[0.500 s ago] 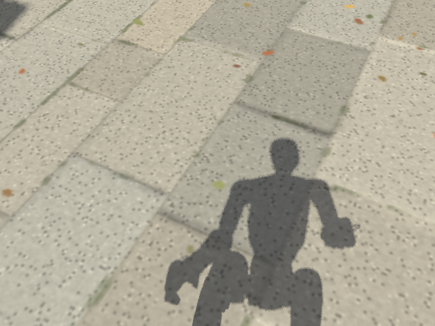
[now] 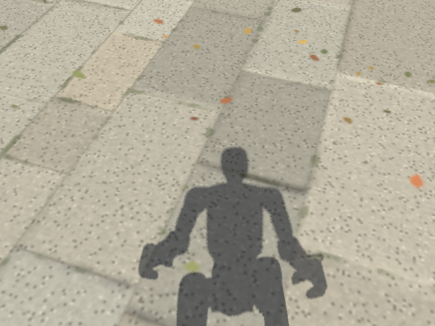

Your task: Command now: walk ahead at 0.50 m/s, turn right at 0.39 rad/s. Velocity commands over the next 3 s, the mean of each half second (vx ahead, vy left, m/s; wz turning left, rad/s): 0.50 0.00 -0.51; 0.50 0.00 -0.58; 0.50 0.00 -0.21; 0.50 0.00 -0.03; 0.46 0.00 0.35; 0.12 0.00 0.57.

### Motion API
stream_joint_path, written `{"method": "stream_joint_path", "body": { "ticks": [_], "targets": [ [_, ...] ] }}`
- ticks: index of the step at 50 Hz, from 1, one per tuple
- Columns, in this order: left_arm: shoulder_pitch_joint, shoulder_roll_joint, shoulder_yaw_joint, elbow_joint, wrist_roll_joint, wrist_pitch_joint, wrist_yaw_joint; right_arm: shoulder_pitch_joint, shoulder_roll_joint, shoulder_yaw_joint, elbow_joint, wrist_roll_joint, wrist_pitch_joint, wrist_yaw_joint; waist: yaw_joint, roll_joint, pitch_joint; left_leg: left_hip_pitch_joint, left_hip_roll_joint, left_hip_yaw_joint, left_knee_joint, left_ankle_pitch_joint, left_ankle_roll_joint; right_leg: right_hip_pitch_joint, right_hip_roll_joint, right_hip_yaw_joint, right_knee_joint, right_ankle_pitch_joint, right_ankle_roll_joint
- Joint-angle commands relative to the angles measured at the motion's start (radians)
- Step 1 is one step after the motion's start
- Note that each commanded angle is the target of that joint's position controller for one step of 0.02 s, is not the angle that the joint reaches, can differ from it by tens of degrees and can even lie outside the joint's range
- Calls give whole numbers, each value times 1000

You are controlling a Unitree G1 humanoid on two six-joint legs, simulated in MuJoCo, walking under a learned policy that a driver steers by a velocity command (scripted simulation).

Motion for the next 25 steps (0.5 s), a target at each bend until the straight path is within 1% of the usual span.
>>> {"method": "stream_joint_path", "body": {
  "ticks": [1,3,4,5,6,7,8,9,10,11,12,13,14,15,16,17,19,21,22,24,25],
  "targets": [
    [-108,21,-6,-88,5,-14,-18,-23,-156,-40,-46,9,-11,-13,-21,78,66,-46,284,-31,-111,347,103,25,5,-46,-126,91,-16],
    [-154,20,-9,-119,4,-14,-31,9,-166,-45,-24,18,4,-16,-37,76,82,45,311,-14,-76,402,99,-17,14,-69,-176,40,-37],
    [-171,23,-9,-135,4,-15,-38,16,-172,-48,-17,22,13,-17,-39,80,84,89,324,-7,-50,452,96,-31,22,-86,-192,-4,-48],
    [-176,28,-7,-148,4,-15,-46,14,-180,-50,-13,26,23,-20,-32,88,78,121,333,4,-14,540,88,-24,35,-107,-205,-54,-62],
    [-164,40,-1,-158,3,-14,-51,2,-194,-53,-15,28,32,-25,-13,106,57,140,335,19,39,699,77,18,61,-135,-212,-105,-81],
    [-135,58,8,-161,2,-11,-53,-7,-210,-57,-18,31,41,-31,10,131,20,156,335,29,110,882,64,81,97,-168,-203,-162,-101],
    [-66,85,22,-154,0,-7,-52,-18,-224,-60,-22,33,50,-37,54,153,-28,156,330,37,220,1033,51,176,136,-194,-194,-215,-125],
    [62,131,47,-129,-2,-5,-45,-36,-232,-59,-25,36,57,-41,130,149,-97,103,307,52,397,1061,27,357,173,-197,-231,-203,-158],
    [223,198,80,-96,-1,1,-28,-46,-222,-51,-34,34,51,-46,215,97,-182,-79,265,59,658,861,-15,646,151,-103,-294,-144,-205],
    [260,310,105,-89,-6,3,-13,60,-78,-8,-81,-4,25,-28,120,-175,-275,-553,84,15,1049,-50,-91,1040,-118,409,-311,-216,-387],
    [272,266,86,-118,0,-9,-15,4,-99,3,-94,20,-19,-12,153,-114,-428,-721,-17,-231,1214,-362,-87,1167,-225,784,-486,-314,-476],
    [250,203,68,-116,10,-17,-15,-109,-158,-13,-123,60,-46,2,186,-49,-313,-813,49,-288,1210,-286,-59,1106,-197,642,-521,-282,-411],
    [192,170,60,-122,4,-23,-14,-141,-152,-6,-135,60,-59,1,148,13,-202,-805,94,-278,1118,-200,-42,958,-155,510,-521,-217,-372],
    [122,137,50,-133,0,-24,-13,-151,-152,-11,-127,33,-61,-6,99,62,-120,-754,128,-265,1021,-157,-46,802,-112,409,-529,-114,-342],
    [79,109,39,-152,11,-26,-8,-135,-166,-20,-123,18,-51,-9,61,42,-93,-676,151,-267,967,-125,-55,692,-86,347,-549,-25,-334],
    [58,104,37,-166,17,-25,-5,-117,-164,-23,-122,13,-37,-8,38,25,-80,-628,157,-265,935,-109,-67,623,-67,324,-572,12,-334],
    [55,124,42,-171,13,-27,5,-102,-137,-18,-122,6,-15,-9,20,20,-62,-597,160,-239,840,-83,-98,529,-47,265,-595,81,-334],
    [73,154,51,-167,10,-24,19,-161,-110,-5,-142,3,-5,-12,32,12,-37,-588,144,-216,704,14,-127,461,-14,204,-604,97,-315],
    [82,160,53,-164,7,-21,25,-202,-97,1,-151,2,-5,-11,48,0,-31,-566,131,-211,617,96,-134,438,12,176,-599,68,-293],
    [107,162,54,-158,1,-12,32,-277,-82,10,-165,7,-9,-4,84,-28,-29,-509,93,-204,454,243,-139,415,46,151,-580,-11,-256],
    [127,163,55,-154,1,-7,33,-308,-86,10,-170,14,-13,0,101,-36,-33,-484,74,-201,400,292,-141,418,45,163,-573,-50,-246]
  ]
}}
Next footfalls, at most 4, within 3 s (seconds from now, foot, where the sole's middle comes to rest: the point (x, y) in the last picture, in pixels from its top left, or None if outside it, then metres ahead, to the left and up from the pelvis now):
0.20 right None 0.28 -0.14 -0.78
0.66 left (215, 292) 0.60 0.00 -0.78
1.18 right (329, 263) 0.69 -0.39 -0.78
1.68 left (311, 173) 1.07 -0.40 -0.78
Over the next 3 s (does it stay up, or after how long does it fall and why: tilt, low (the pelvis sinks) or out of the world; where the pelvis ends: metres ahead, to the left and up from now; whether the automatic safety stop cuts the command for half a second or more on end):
stays up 1.29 -0.69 -0.01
